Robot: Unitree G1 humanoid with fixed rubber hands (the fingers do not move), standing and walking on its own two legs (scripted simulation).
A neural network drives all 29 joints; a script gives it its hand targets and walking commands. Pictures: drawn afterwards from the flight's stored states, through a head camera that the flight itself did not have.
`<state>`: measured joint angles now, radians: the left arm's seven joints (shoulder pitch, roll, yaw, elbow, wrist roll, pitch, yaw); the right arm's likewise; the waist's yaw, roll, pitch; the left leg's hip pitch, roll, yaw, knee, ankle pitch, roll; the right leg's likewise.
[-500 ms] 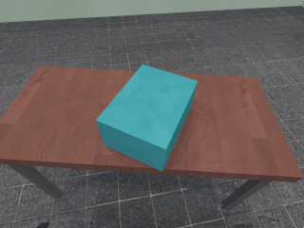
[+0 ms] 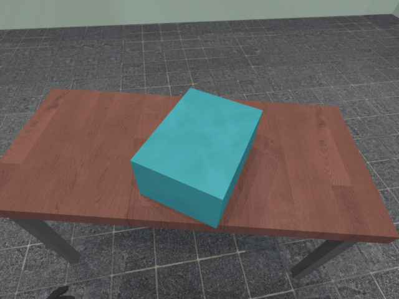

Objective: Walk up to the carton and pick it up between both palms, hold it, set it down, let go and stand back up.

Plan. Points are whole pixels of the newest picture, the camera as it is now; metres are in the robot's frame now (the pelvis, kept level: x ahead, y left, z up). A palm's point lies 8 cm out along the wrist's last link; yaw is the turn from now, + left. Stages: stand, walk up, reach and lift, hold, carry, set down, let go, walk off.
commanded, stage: walk up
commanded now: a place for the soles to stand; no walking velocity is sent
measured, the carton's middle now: (202, 151) +0.50 +0.01 -0.06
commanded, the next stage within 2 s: reach and lift in 0.46 s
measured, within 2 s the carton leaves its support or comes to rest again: neither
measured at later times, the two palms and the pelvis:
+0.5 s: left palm out of the picture +0.09 +0.31 -0.11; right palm out of the picture +0.10 -0.30 -0.10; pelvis +0.00 +0.00 +0.00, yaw +0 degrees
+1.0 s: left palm (45, 290) +0.15 +0.31 -0.08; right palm out of the picture +0.13 -0.26 -0.08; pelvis +0.00 +0.01 +0.00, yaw +0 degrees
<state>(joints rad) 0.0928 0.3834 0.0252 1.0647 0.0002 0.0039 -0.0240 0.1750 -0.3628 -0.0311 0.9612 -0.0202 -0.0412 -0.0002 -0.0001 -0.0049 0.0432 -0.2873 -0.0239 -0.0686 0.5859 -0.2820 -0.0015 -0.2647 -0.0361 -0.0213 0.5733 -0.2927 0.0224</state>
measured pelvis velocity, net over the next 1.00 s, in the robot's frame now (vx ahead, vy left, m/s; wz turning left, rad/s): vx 0.00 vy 0.01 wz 0.00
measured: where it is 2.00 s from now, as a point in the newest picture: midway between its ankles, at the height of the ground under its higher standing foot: outside the picture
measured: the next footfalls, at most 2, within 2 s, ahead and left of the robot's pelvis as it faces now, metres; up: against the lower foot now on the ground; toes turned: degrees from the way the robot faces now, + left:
none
